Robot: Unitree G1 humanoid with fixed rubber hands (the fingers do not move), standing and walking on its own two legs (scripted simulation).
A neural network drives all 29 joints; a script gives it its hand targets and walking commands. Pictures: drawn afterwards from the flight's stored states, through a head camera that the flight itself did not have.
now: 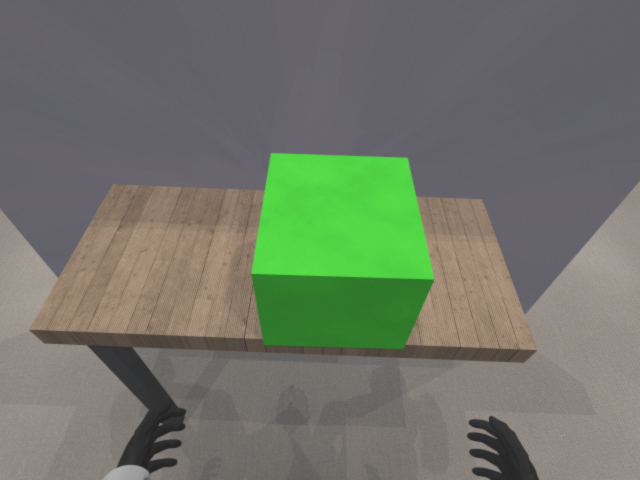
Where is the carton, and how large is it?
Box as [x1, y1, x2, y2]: [251, 153, 433, 348]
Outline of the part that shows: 271,153 251,272 264,344 403,348 433,281 432,270 407,158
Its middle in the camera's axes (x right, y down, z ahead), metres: +0.03 +0.02 +0.61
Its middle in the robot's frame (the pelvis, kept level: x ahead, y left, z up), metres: +0.44 -0.02 +0.00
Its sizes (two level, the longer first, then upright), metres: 0.236 0.219 0.191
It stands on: a table, 0.68 m high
